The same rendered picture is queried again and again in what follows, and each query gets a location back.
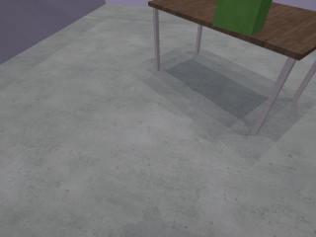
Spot table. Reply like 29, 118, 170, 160
148, 0, 316, 136

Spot carton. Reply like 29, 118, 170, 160
212, 0, 273, 36

